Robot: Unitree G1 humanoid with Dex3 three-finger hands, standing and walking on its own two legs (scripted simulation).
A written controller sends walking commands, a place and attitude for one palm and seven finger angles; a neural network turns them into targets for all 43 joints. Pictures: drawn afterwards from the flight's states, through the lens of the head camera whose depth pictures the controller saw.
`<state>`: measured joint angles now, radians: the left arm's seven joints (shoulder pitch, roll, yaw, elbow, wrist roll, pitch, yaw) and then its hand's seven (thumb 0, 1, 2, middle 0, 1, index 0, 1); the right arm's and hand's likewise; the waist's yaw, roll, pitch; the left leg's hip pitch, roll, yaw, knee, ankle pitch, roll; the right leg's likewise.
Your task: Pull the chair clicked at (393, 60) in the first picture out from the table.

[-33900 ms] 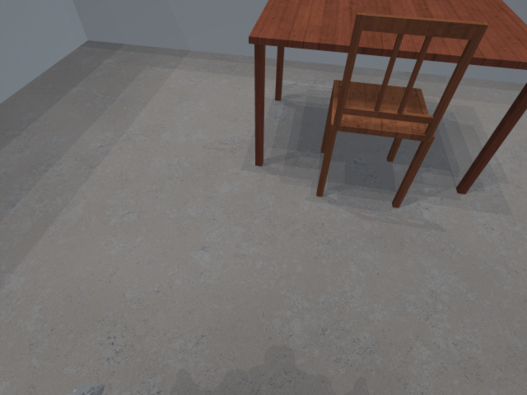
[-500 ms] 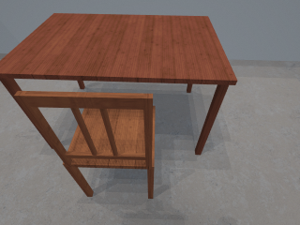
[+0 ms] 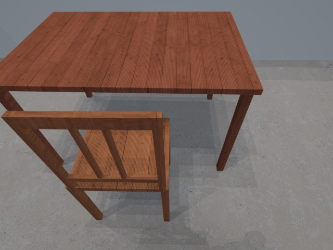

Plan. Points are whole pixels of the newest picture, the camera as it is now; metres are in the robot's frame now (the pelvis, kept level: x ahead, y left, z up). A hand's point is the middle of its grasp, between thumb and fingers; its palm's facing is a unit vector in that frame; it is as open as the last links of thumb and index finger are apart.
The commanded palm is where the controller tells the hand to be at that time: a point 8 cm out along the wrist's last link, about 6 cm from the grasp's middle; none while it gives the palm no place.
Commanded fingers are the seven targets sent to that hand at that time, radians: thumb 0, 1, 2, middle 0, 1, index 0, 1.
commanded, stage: come to a stop and stand still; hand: left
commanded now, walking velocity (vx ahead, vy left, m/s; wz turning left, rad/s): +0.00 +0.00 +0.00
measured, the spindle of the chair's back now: (88, 155) +0.40 +0.29 -0.08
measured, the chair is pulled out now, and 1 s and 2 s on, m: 0.16 0.16 0.16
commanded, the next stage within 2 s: look again from close up in 0.38 s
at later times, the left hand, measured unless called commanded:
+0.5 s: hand out of the picture +0.04 +0.16 -0.17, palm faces +0.00 -0.97 -0.23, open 7.4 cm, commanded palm none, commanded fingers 0.00 0.90 0.90 -0.20 -0.30 -0.20 -0.30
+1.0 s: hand out of the picture +0.01 +0.14 -0.17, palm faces +0.01 -0.98 -0.18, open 7.4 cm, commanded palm none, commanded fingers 0.00 0.90 0.90 -0.20 -0.30 -0.20 -0.30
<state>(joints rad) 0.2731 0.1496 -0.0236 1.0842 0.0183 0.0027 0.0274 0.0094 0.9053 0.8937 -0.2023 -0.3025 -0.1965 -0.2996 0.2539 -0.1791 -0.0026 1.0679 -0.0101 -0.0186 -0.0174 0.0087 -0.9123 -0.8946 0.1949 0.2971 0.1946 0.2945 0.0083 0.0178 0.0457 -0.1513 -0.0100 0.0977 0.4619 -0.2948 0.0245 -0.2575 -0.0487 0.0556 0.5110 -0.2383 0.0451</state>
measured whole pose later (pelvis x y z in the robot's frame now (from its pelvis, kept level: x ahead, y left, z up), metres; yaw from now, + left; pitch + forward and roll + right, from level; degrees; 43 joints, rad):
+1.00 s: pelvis +0.01 -0.02 +0.00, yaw +0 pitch -1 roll +0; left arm 0.29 0.14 -0.02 1.11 0.02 -0.01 0.03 0.01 0.91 0.89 -0.20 -0.30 -0.20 -0.30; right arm 0.30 -0.12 0.00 1.14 -0.01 -0.02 -0.02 0.00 -0.91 -0.89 0.19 0.30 0.19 0.29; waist 0.00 0.00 0.04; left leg -0.11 0.04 0.09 0.42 -0.29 -0.01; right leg -0.21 0.00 0.04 0.46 -0.23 0.01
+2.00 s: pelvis -0.02 -0.01 +0.00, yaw +1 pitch -2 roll +0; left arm 0.29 0.18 -0.02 1.04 0.02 0.00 0.03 0.01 0.90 0.89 -0.20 -0.30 -0.20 -0.30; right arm 0.27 -0.18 -0.01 1.05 -0.01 -0.01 0.00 0.01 -0.91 -0.89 0.19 0.30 0.19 0.29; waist 0.00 -0.01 0.02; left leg -0.18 0.00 0.08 0.49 -0.28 0.02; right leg -0.26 -0.04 0.04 0.50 -0.21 0.04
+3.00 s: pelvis -0.01 -0.01 +0.00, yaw +0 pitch -2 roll +0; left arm 0.34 0.13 -0.02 1.10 0.02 -0.01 0.04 0.01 0.90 0.89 -0.20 -0.30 -0.19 -0.30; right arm 0.31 -0.12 0.00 1.15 0.00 -0.02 -0.02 0.00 -0.91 -0.89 0.19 0.30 0.19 0.29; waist 0.00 -0.01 0.02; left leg -0.14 0.02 0.09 0.45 -0.27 0.01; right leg -0.23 -0.02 0.04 0.46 -0.19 0.03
